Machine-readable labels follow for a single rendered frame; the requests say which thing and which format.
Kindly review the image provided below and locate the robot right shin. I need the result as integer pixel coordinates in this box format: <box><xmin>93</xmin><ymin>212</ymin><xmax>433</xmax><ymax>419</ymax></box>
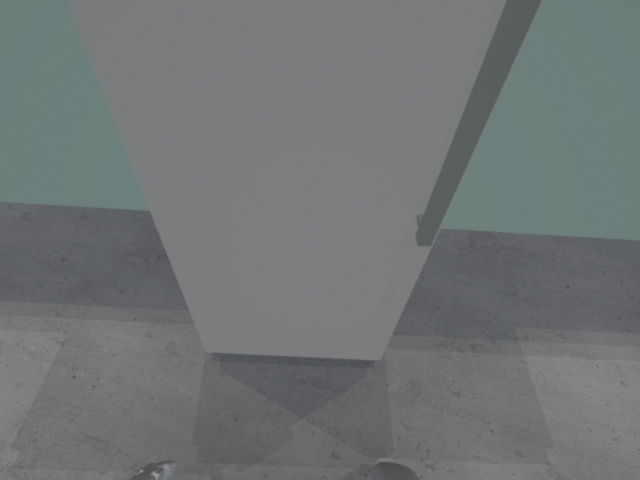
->
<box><xmin>373</xmin><ymin>458</ymin><xmax>394</xmax><ymax>466</ymax></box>

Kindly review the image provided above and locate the handle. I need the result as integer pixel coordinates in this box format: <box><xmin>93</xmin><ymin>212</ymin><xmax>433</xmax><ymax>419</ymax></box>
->
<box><xmin>415</xmin><ymin>0</ymin><xmax>542</xmax><ymax>247</ymax></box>

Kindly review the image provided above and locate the robot left hand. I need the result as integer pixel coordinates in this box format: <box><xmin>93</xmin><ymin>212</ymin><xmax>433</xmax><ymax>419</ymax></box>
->
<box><xmin>130</xmin><ymin>460</ymin><xmax>177</xmax><ymax>480</ymax></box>

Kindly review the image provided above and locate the fridge door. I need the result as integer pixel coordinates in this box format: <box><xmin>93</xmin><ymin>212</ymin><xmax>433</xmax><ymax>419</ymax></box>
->
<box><xmin>66</xmin><ymin>0</ymin><xmax>544</xmax><ymax>361</ymax></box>

